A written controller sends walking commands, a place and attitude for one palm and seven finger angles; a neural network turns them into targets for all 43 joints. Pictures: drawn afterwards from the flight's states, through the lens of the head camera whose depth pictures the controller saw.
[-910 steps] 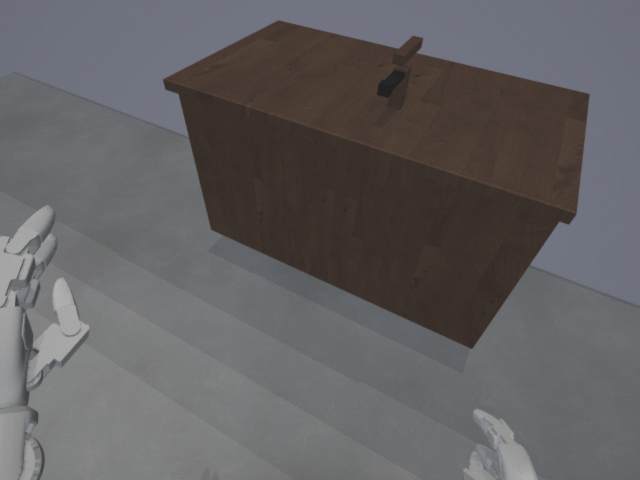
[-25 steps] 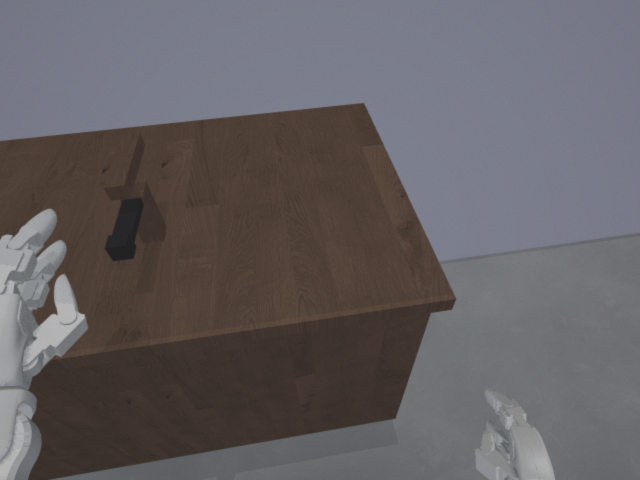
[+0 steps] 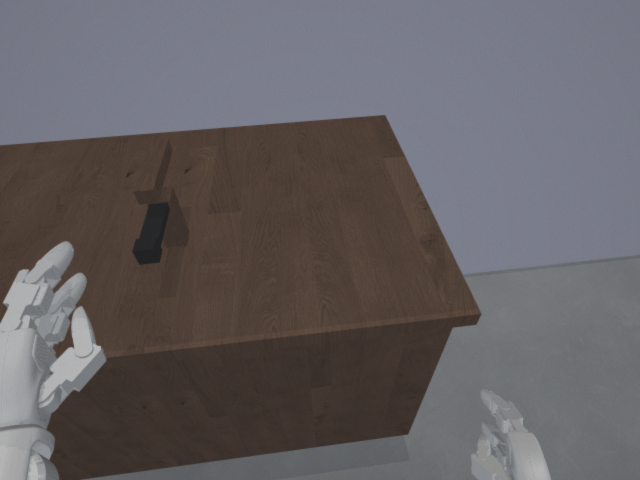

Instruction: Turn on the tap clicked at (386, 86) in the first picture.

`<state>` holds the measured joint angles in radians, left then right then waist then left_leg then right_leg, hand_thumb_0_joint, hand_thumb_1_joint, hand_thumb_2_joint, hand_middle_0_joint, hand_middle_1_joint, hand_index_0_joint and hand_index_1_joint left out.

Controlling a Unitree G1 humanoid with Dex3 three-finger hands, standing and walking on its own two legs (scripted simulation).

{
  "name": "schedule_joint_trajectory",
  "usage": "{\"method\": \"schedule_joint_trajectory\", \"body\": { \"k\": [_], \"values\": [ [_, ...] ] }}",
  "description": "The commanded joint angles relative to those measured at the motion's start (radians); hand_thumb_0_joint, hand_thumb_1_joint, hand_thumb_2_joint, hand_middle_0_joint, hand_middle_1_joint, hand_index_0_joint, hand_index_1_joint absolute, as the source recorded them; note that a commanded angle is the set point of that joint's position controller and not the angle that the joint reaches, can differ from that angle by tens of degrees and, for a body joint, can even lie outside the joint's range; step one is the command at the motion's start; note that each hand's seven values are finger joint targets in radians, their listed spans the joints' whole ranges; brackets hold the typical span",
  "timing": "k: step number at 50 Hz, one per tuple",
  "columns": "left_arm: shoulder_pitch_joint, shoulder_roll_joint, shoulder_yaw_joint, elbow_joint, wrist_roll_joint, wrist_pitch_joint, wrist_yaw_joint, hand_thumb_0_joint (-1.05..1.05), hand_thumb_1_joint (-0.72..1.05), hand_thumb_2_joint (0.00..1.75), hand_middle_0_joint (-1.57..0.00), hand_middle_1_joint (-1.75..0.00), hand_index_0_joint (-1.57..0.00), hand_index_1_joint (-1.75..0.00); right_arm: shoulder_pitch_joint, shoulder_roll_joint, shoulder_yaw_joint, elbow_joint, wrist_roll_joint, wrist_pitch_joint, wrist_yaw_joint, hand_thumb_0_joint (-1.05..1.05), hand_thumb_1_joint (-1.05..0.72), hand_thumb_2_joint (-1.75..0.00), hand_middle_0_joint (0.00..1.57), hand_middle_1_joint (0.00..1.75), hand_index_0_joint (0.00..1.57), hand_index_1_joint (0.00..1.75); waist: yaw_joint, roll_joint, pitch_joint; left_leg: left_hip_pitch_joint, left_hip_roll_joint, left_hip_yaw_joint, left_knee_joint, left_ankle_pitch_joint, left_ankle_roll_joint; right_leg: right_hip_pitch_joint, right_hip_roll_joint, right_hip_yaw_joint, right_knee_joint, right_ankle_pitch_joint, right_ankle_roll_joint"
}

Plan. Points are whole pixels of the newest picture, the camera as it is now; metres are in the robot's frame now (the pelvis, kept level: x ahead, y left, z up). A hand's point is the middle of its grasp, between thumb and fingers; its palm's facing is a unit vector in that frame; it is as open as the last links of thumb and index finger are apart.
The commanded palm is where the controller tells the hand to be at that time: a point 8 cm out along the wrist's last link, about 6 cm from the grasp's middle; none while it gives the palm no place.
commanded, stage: turn the palm inward beside the body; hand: left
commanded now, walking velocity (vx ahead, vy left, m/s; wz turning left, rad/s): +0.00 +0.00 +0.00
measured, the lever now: (147, 250) +0.37 +0.30 +0.08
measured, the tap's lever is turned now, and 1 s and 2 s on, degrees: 0 0 0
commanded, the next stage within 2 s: reach beside the lever's end, fingers flat in 1.00 s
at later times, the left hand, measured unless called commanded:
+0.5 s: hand (110, 384) +0.17 +0.22 +0.13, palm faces +0.42 -0.89 -0.16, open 7.4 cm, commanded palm +0.12 +0.27 +0.15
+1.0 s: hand (129, 374) +0.18 +0.21 +0.14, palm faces +0.43 -0.89 -0.15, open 7.4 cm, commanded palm +0.13 +0.25 +0.15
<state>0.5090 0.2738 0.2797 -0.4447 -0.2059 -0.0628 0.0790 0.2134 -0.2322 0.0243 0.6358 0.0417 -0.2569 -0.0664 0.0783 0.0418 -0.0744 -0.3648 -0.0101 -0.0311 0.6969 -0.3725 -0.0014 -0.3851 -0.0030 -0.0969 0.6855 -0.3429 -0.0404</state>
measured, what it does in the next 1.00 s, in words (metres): stands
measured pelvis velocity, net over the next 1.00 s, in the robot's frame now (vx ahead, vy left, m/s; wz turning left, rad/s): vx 0.00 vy -0.02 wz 0.02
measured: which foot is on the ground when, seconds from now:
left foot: down 0.00-1.00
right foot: down 0.00-1.00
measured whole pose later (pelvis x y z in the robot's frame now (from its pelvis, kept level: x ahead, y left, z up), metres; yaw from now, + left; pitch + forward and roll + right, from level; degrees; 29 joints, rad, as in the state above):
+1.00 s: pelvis +0.00 -0.02 +0.00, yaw +1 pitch +2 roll +0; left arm 0.57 0.22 0.21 -0.49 -0.24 0.02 0.13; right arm 0.22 -0.25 0.03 0.64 0.04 -0.28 -0.07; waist 0.08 0.07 -0.07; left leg -0.36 0.01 -0.06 0.70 -0.37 -0.02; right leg -0.37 0.01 -0.12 0.68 -0.35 -0.07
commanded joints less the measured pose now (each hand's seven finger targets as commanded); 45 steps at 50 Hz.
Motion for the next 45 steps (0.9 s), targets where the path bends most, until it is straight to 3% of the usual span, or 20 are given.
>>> {"method": "schedule_joint_trajectory", "body": {
  "k": [1, 4, 5, 6, 8, 10, 14, 15, 17, 20, 21, 25, 26, 29, 34, 39, 41, 44, 45],
  "values": [
    [-0.065, 0.133, 0.072, -0.225, -0.001, -0.041, 0.021, 0.00, 0.90, 0.90, -0.20, -0.30, -0.20, -0.30, -0.116, -0.117, -0.035, -0.163, 0.004, -0.056, -0.016, 0.00, -0.90, -0.90, 0.20, 0.30, 0.20, 0.30, -0.008, 0.002, -0.044, 0.011, 0.002, -0.017, -0.119, 0.190, 0.023, 0.038, -0.004, 0.022, -0.121, 0.105, 0.025],
    [-0.057, 0.138, 0.068, -0.241, 0.000, -0.037, 0.031, 0.00, 0.90, 0.90, -0.20, -0.30, -0.20, -0.30, -0.115, -0.121, -0.034, -0.167, -0.001, -0.059, -0.016, 0.00, -0.90, -0.90, 0.20, 0.30, 0.20, 0.30, -0.005, -0.007, -0.058, 0.009, 0.001, -0.024, -0.121, 0.166, 0.024, 0.042, -0.004, 0.023, -0.124, 0.080, 0.024],
    [-0.053, 0.154, 0.082, -0.252, 0.006, -0.035, 0.036, 0.00, 0.90, 0.90, -0.20, -0.30, -0.20, -0.30, -0.126, -0.118, -0.031, -0.167, 0.002, -0.060, -0.018, 0.00, -0.90, -0.90, 0.20, 0.30, 0.20, 0.30, 0.001, 0.016, -0.055, 0.012, 0.001, -0.023, -0.124, 0.165, 0.023, 0.045, -0.003, 0.026, -0.125, 0.079, 0.023],
    [-0.057, 0.126, 0.057, -0.251, 0.005, -0.032, 0.038, 0.00, 0.90, 0.90, -0.20, -0.30, -0.20, -0.30, -0.124, -0.113, -0.028, -0.170, 0.000, -0.060, -0.016, 0.00, -0.90, -0.90, 0.20, 0.30, 0.20, 0.30, -0.003, 0.011, -0.050, 0.007, 0.000, -0.023, -0.125, 0.154, 0.023, 0.040, -0.006, 0.025, -0.125, 0.068, 0.024],
    [-0.047, 0.121, 0.050, -0.249, 0.001, -0.034, 0.042, 0.00, 0.90, 0.90, -0.20, -0.30, -0.20, -0.30, -0.123, -0.117, -0.031, -0.166, 0.000, -0.061, -0.016, 0.00, -0.90, -0.90, 0.20, 0.30, 0.20, 0.30, -0.007, -0.005, -0.046, 0.006, 0.001, -0.025, -0.123, 0.142, 0.023, 0.035, -0.003, 0.023, -0.127, 0.059, 0.024],
    [-0.039, 0.136, 0.060, -0.251, 0.004, -0.026, 0.047, 0.00, 0.90, 0.90, -0.20, -0.30, -0.20, -0.30, -0.131, -0.115, -0.026, -0.167, 0.002, -0.061, -0.019, 0.00, -0.90, -0.90, 0.20, 0.30, 0.20, 0.30, -0.003, 0.016, -0.029, -0.004, 0.000, -0.026, -0.127, 0.110, 0.024, 0.031, -0.003, 0.028, -0.135, 0.032, 0.024],
    [-0.024, 0.109, 0.031, -0.255, -0.002, -0.016, 0.053, 0.00, 0.90, 0.90, -0.20, -0.30, -0.20, -0.30, -0.132, -0.117, -0.026, -0.171, 0.001, -0.064, -0.019, 0.00, -0.90, -0.90, 0.20, 0.30, 0.20, 0.30, -0.006, 0.002, -0.027, -0.014, -0.003, -0.026, -0.124, 0.083, 0.027, 0.029, -0.006, 0.031, -0.142, 0.006, 0.024],
    [-0.020, 0.120, 0.043, -0.273, 0.004, -0.017, 0.056, 0.00, 0.90, 0.90, -0.20, -0.30, -0.20, -0.30, -0.133, -0.115, -0.024, -0.170, 0.002, -0.067, -0.019, 0.00, -0.90, -0.90, 0.20, 0.30, 0.20, 0.30, -0.003, 0.027, -0.029, -0.008, -0.003, -0.028, -0.128, 0.084, 0.024, 0.034, -0.005, 0.029, -0.137, 0.011, 0.023],
    [-0.003, 0.096, 0.023, -0.268, -0.002, -0.017, 0.061, 0.00, 0.90, 0.90, -0.20, -0.30, -0.20, -0.30, -0.130, -0.116, -0.024, -0.173, 0.000, -0.069, -0.018, 0.00, -0.90, -0.90, 0.20, 0.30, 0.20, 0.30, -0.009, -0.016, -0.027, -0.013, -0.002, -0.028, -0.119, 0.096, 0.027, 0.029, -0.006, 0.028, -0.137, 0.020, 0.025],
    [0.028, 0.109, 0.045, -0.271, -0.009, -0.017, 0.063, 0.00, 0.90, 0.90, -0.20, -0.30, -0.20, -0.30, -0.127, -0.117, -0.027, -0.170, -0.002, -0.071, -0.017, 0.00, -0.90, -0.90, 0.20, 0.30, 0.20, 0.30, -0.002, -0.009, -0.037, -0.017, -0.005, -0.023, -0.108, 0.112, 0.029, 0.041, -0.007, 0.033, -0.141, 0.035, 0.025],
    [0.012, 0.086, 0.020, -0.277, -0.012, -0.019, 0.061, 0.00, 0.90, 0.90, -0.20, -0.30, -0.20, -0.30, -0.127, -0.114, -0.024, -0.173, 0.000, -0.071, -0.017, 0.00, -0.90, -0.90, 0.20, 0.30, 0.20, 0.30, -0.010, -0.040, -0.030, -0.024, -0.006, -0.024, -0.107, 0.110, 0.030, 0.038, -0.010, 0.034, -0.140, 0.032, 0.028],
    [0.007, 0.116, 0.048, -0.293, -0.011, -0.018, 0.069, 0.00, 0.90, 0.90, -0.20, -0.30, -0.20, -0.30, -0.121, -0.118, -0.028, -0.164, 0.001, -0.078, -0.018, 0.00, -0.90, -0.90, 0.20, 0.30, 0.20, 0.30, -0.003, 0.017, -0.045, -0.014, -0.007, -0.020, -0.099, 0.131, 0.029, 0.049, -0.011, 0.040, -0.140, 0.053, 0.023],
    [-0.001, 0.087, 0.021, -0.293, -0.011, -0.017, 0.068, 0.00, 0.90, 0.90, -0.20, -0.30, -0.20, -0.30, -0.122, -0.112, -0.026, -0.167, 0.001, -0.079, -0.018, 0.00, -0.90, -0.90, 0.20, 0.30, 0.20, 0.30, -0.008, 0.013, -0.042, -0.012, -0.008, -0.020, -0.101, 0.130, 0.029, 0.045, -0.013, 0.036, -0.137, 0.052, 0.024],
    [0.008, 0.086, 0.025, -0.272, -0.032, -0.004, 0.058, 0.00, 0.90, 0.90, -0.20, -0.30, -0.20, -0.30, -0.118, -0.119, -0.028, -0.162, 0.001, -0.084, -0.020, 0.00, -0.90, -0.90, 0.20, 0.30, 0.20, 0.30, -0.009, -0.029, -0.048, -0.018, -0.010, -0.015, -0.090, 0.140, 0.033, 0.058, -0.014, 0.044, -0.147, 0.070, 0.029],
    [0.006, 0.092, 0.030, -0.271, -0.034, 0.019, 0.052, 0.00, 0.90, 0.90, -0.20, -0.30, -0.20, -0.30, -0.119, -0.119, -0.027, -0.166, 0.004, -0.086, -0.023, 0.00, -0.90, -0.90, 0.20, 0.30, 0.20, 0.30, -0.003, -0.039, -0.033, -0.024, -0.012, -0.015, -0.097, 0.123, 0.036, 0.064, -0.017, 0.054, -0.162, 0.047, 0.031],
    [0.012, 0.090, 0.029, -0.273, -0.033, 0.017, 0.056, 0.00, 0.90, 0.90, -0.20, -0.30, -0.20, -0.30, -0.111, -0.119, -0.029, -0.163, 0.002, -0.087, -0.019, 0.00, -0.90, -0.90, 0.20, 0.30, 0.20, 0.30, -0.008, -0.042, -0.044, -0.018, -0.012, -0.007, -0.082, 0.154, 0.037, 0.072, -0.020, 0.061, -0.162, 0.089, 0.034],
    [0.007, 0.081, 0.020, -0.290, -0.026, 0.008, 0.059, 0.00, 0.90, 0.90, -0.20, -0.30, -0.20, -0.30, -0.114, -0.113, -0.028, -0.163, 0.003, -0.088, -0.017, 0.00, -0.90, -0.90, 0.20, 0.30, 0.20, 0.30, -0.010, -0.009, -0.047, -0.004, -0.013, -0.008, -0.086, 0.160, 0.035, 0.069, -0.021, 0.053, -0.154, 0.102, 0.031],
    [0.020, 0.086, 0.028, -0.271, -0.033, 0.006, 0.056, 0.00, 0.90, 0.90, -0.20, -0.30, -0.20, -0.30, -0.109, -0.118, -0.031, -0.165, 0.001, -0.089, -0.016, 0.00, -0.90, -0.90, 0.20, 0.30, 0.20, 0.30, -0.006, -0.050, -0.050, -0.016, -0.014, -0.007, -0.080, 0.168, 0.038, 0.079, -0.020, 0.060, -0.155, 0.116, 0.034],
    [0.018, 0.103, 0.047, -0.274, -0.029, 0.009, 0.057, 0.00, 0.90, 0.90, -0.20, -0.30, -0.20, -0.30, -0.113, -0.118, -0.030, -0.162, 0.003, -0.089, -0.017, 0.00, -0.90, -0.90, 0.20, 0.30, 0.20, 0.30, -0.002, -0.019, -0.046, -0.009, -0.013, -0.007, -0.082, 0.172, 0.038, 0.076, -0.018, 0.058, -0.155, 0.126, 0.032]
  ]
}}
